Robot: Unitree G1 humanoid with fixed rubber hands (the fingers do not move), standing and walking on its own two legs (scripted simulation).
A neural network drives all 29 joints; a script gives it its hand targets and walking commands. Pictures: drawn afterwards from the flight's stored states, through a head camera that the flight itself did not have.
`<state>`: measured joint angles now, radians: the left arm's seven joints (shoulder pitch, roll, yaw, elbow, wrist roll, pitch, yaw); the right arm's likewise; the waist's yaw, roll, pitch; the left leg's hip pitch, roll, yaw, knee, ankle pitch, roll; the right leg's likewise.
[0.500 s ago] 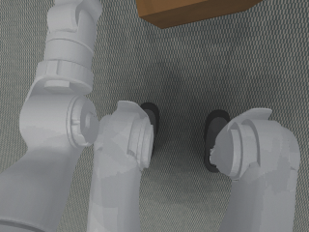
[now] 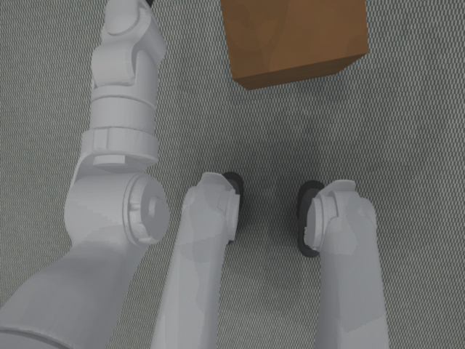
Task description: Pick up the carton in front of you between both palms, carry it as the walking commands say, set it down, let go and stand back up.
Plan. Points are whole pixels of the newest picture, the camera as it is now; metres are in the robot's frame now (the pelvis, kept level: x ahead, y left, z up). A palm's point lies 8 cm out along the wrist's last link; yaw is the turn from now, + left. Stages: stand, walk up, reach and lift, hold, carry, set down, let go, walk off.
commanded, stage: set down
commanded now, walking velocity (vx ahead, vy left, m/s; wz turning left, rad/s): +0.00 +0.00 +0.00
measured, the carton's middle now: (287, 22) +0.58 -0.03 -0.37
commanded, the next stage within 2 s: let go in 0.46 s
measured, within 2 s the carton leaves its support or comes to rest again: neither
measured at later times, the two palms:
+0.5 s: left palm out of the picture +0.54 +0.16 +0.04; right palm out of the picture +0.60 -0.23 +0.04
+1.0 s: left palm out of the picture +0.42 +0.21 +0.14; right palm out of the picture +0.44 -0.23 +0.13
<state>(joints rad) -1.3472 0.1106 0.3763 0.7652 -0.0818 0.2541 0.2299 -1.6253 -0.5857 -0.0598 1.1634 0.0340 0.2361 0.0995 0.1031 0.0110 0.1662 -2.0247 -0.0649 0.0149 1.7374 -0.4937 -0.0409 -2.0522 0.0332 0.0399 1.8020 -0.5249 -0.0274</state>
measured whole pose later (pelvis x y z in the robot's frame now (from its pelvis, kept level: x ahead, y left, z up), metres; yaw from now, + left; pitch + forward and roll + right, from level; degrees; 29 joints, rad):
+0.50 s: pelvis +0.02 -0.01 +0.14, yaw -2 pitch +46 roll +4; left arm -1.17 0.06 0.45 0.63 0.03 0.28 0.15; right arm -1.47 -0.49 -0.22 1.07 -0.11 0.26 0.14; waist 0.11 -0.01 0.06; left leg -1.63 -0.04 -0.02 1.17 -0.34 -0.05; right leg -1.67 0.06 0.05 1.24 -0.36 -0.04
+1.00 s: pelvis +0.08 +0.01 +0.24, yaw -5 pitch +31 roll +0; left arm -0.39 0.16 0.18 0.55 0.03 0.10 -0.07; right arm -0.54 -0.22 -0.23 0.66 -0.09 0.11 0.01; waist 0.07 0.03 -0.04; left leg -1.03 -0.03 -0.03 0.75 -0.27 0.00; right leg -1.03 0.05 0.07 0.76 -0.27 0.00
